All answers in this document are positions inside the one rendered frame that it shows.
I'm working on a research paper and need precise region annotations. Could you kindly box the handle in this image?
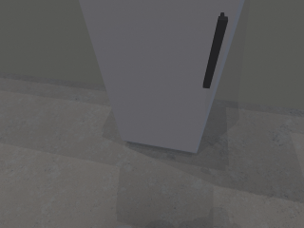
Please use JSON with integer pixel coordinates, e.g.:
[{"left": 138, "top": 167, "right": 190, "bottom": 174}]
[{"left": 202, "top": 12, "right": 228, "bottom": 88}]

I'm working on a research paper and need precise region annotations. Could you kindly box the fridge door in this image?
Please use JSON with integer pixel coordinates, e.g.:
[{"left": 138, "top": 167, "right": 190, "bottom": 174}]
[{"left": 79, "top": 0, "right": 240, "bottom": 152}]

